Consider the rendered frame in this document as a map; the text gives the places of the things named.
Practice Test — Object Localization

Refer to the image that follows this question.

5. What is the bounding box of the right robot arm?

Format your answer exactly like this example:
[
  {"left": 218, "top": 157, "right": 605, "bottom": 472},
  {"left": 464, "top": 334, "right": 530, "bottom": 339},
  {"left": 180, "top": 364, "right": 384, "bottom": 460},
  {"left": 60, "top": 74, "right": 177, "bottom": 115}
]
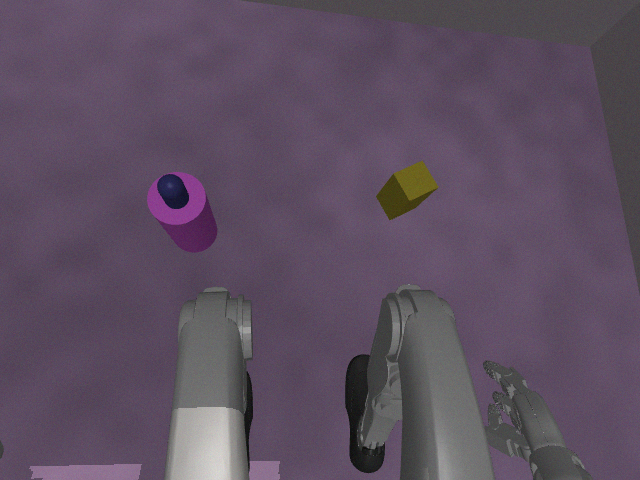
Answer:
[{"left": 529, "top": 446, "right": 594, "bottom": 480}]

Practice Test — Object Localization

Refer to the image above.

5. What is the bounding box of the right robot hand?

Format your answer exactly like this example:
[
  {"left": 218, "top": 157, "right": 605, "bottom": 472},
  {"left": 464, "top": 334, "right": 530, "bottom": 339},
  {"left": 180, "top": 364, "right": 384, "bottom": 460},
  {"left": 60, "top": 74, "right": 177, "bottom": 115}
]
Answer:
[{"left": 483, "top": 360, "right": 567, "bottom": 462}]

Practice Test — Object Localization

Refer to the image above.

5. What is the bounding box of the right robot foot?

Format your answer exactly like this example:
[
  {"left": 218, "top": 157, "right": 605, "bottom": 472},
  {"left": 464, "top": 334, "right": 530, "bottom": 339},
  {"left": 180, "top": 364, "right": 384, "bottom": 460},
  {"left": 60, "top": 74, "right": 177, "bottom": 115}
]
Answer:
[{"left": 345, "top": 354, "right": 385, "bottom": 473}]

